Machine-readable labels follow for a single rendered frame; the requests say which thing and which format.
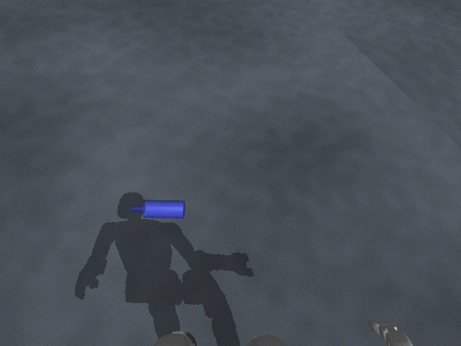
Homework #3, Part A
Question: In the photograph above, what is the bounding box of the bottle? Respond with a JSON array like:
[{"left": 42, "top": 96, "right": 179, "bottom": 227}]
[{"left": 131, "top": 200, "right": 185, "bottom": 218}]

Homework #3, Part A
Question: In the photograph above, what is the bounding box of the right robot hand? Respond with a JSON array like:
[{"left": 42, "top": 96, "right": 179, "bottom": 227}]
[{"left": 368, "top": 319, "right": 413, "bottom": 346}]

